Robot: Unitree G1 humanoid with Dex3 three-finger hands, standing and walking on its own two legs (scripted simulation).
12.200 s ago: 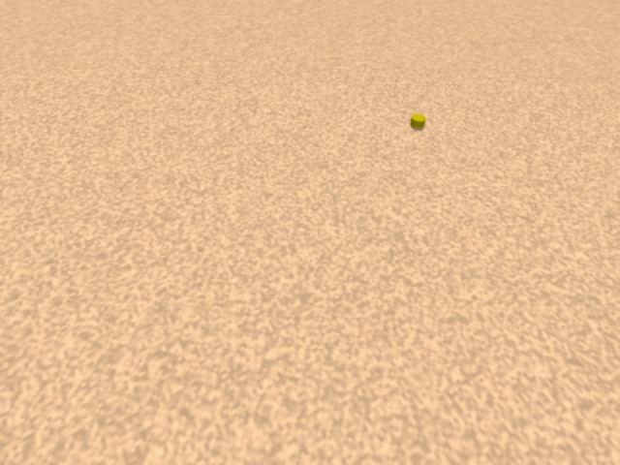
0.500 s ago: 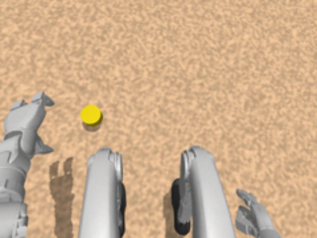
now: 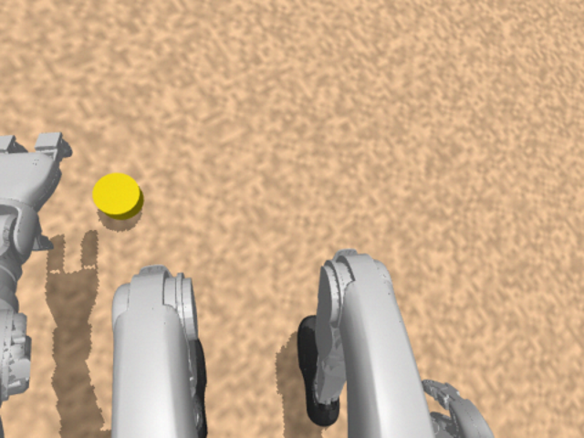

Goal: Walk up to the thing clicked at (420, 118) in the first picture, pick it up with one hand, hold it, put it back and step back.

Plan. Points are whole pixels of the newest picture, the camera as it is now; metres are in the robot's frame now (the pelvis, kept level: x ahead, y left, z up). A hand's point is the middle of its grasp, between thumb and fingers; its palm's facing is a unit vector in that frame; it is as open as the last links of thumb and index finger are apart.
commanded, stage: rise first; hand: left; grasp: from above
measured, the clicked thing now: (119, 196) +0.49 +0.26 -0.34
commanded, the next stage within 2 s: approach in 0.84 s
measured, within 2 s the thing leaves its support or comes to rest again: neither
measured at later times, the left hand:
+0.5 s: hand (58, 195) +0.44 +0.31 -0.20, palm faces -0.44 -0.08 -0.89, open 14.2 cm
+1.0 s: hand (69, 192) +0.45 +0.30 -0.22, palm faces -0.44 -0.08 -0.89, open 14.2 cm
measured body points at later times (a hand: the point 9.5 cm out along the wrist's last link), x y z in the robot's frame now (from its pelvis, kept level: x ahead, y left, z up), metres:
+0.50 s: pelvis +0.01 -0.01 -0.02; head +0.25 +0.06 +0.35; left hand +0.46 +0.31 -0.15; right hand +0.07 -0.29 -0.13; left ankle +0.09 +0.12 -0.33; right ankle +0.11 -0.13 -0.33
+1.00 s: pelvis +0.01 +0.00 -0.04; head +0.26 +0.06 +0.33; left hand +0.47 +0.30 -0.17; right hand +0.06 -0.28 -0.14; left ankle +0.09 +0.12 -0.33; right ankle +0.11 -0.13 -0.33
